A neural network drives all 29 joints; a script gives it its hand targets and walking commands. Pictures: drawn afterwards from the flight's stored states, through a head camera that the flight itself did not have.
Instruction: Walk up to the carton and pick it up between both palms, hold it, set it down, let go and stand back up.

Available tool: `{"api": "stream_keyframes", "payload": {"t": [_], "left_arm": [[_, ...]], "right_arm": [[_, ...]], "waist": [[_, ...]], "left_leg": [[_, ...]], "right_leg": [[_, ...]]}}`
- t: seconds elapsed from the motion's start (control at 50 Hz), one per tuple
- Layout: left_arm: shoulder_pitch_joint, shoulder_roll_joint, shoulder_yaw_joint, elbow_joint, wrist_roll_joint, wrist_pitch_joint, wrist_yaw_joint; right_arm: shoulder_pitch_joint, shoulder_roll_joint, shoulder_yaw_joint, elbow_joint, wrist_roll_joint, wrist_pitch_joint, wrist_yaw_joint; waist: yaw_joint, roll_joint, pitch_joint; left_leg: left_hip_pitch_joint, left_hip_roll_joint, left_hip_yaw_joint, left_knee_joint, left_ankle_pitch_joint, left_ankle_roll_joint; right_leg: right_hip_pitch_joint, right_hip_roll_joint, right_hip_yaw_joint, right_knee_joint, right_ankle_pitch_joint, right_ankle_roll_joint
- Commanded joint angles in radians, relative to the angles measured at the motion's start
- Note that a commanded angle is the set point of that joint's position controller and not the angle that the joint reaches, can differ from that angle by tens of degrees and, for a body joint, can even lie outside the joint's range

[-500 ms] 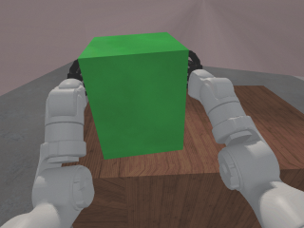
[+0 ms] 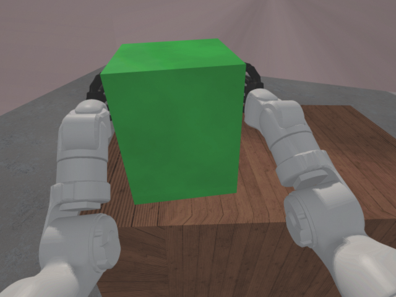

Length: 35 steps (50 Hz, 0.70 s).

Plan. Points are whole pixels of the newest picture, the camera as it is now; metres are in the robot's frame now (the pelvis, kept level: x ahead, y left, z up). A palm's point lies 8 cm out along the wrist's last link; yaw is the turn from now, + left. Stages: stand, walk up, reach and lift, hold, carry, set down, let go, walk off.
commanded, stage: hold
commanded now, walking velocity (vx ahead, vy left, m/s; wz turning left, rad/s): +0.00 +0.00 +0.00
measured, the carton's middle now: (178, 117) +0.40 +0.01 +0.25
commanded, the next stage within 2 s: none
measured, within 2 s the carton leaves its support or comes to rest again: neither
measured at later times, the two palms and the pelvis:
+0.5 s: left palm (98, 108) +0.37 +0.15 +0.28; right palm (256, 99) +0.37 -0.14 +0.30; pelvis +0.00 +0.00 +0.00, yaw -1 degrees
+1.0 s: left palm (97, 109) +0.38 +0.16 +0.28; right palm (254, 99) +0.37 -0.13 +0.29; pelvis +0.00 +0.00 +0.00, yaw +0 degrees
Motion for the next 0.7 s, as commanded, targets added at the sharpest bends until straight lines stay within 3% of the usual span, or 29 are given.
{"api": "stream_keyframes", "payload": {"t": [0.0, 0.1, 0.18, 0.34, 0.42, 0.54, 0.62, 0.68], "left_arm": [[-0.923, -0.623, -0.380, -0.235, -0.197, -0.087, -0.144], [-0.929, -0.638, -0.402, -0.261, -0.194, -0.083, -0.135], [-0.917, -0.640, -0.410, -0.273, -0.194, -0.079, -0.130], [-0.913, -0.627, -0.375, -0.218, -0.172, -0.071, -0.136], [-0.930, -0.633, -0.375, -0.205, -0.186, -0.080, -0.131], [-0.918, -0.602, -0.334, -0.140, -0.168, -0.082, -0.138], [-0.967, -0.619, -0.345, -0.143, -0.191, -0.096, -0.142], [-0.980, -0.634, -0.372, -0.175, -0.209, -0.106, -0.140]], "right_arm": [[-0.783, 0.716, 0.203, -0.368, 0.168, -0.017, 0.125], [-0.767, 0.707, 0.205, -0.355, 0.164, -0.017, 0.130], [-0.769, 0.711, 0.221, -0.383, 0.169, -0.018, 0.130], [-0.776, 0.711, 0.199, -0.327, 0.153, -0.013, 0.142], [-0.814, 0.727, 0.205, -0.351, 0.156, -0.023, 0.141], [-0.806, 0.726, 0.183, -0.291, 0.141, -0.013, 0.139], [-0.823, 0.735, 0.163, -0.289, 0.137, -0.017, 0.139], [-0.814, 0.734, 0.159, -0.310, 0.140, -0.024, 0.136]], "waist": [[-0.020, 0.067, -0.417], [-0.024, 0.092, -0.404], [-0.021, 0.075, -0.425], [-0.001, 0.053, -0.368], [0.005, 0.045, -0.403], [0.018, 0.024, -0.346], [-0.003, 0.048, -0.372], [-0.025, 0.064, -0.417]], "left_leg": [[0.055, -0.087, -0.022, -0.041, 0.285, -0.053], [0.072, -0.080, -0.026, -0.038, 0.307, -0.071], [0.092, -0.081, -0.027, -0.031, 0.335, -0.067], [0.059, -0.077, -0.016, -0.058, 0.255, -0.055], [0.052, -0.079, -0.019, -0.050, 0.261, -0.047], [-0.007, -0.081, -0.008, -0.074, 0.185, -0.029], [0.000, -0.082, -0.014, -0.074, 0.166, -0.036], [0.027, -0.080, -0.023, -0.055, 0.229, -0.046]], "right_leg": [[0.171, 0.070, 0.088, 0.006, 0.275, 0.060], [0.163, 0.081, 0.076, 0.008, 0.255, 0.053], [0.163, 0.083, 0.074, 0.015, 0.295, 0.057], [0.149, 0.083, 0.072, -0.003, 0.200, 0.055], [0.159, 0.078, 0.084, 0.002, 0.231, 0.058], [0.159, 0.066, 0.094, -0.009, 0.186, 0.063], [0.149, 0.065, 0.091, -0.010, 0.166, 0.058], [0.157, 0.070, 0.089, 0.000, 0.226, 0.055]]}}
